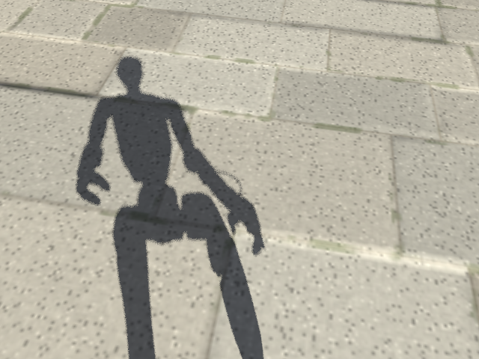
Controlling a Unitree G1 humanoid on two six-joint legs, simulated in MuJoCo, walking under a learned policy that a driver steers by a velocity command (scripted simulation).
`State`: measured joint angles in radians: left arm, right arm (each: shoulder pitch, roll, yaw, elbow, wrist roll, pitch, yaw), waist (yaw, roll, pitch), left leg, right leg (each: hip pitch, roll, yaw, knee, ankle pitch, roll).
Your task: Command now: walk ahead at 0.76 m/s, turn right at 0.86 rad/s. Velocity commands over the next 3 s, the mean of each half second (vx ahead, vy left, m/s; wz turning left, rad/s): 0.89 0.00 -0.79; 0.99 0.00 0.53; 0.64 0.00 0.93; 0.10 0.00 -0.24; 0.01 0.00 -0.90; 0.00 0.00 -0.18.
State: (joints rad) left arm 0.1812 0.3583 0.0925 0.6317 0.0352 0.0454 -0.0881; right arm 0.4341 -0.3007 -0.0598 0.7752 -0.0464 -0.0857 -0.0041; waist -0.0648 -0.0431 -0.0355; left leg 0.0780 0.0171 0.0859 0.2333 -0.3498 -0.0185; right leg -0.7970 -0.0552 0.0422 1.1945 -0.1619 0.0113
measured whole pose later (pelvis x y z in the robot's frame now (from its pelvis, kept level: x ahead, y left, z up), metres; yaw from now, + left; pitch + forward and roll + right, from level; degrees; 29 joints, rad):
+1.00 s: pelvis +0.85 -0.35 +0.00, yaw -5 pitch +2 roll +0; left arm -0.04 0.25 -0.07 0.57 0.04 -0.07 -0.03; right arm 0.51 -0.30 -0.07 0.90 0.01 -0.08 0.02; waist -0.14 0.00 0.02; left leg 0.08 -0.13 -0.23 0.27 -0.36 0.11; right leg -0.66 -0.10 0.09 0.58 0.04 0.03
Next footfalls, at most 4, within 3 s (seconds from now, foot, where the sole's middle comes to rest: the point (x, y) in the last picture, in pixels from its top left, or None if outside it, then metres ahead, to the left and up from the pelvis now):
0.18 right None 0.27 -0.15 -0.77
0.66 left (307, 282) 0.75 -0.25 -0.77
1.06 right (373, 193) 1.10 -0.55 -0.77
1.44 left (295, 136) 1.41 -0.31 -0.77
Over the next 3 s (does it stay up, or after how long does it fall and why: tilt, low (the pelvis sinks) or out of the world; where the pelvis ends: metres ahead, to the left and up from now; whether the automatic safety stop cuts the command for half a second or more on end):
stays up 1.47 -0.46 0.00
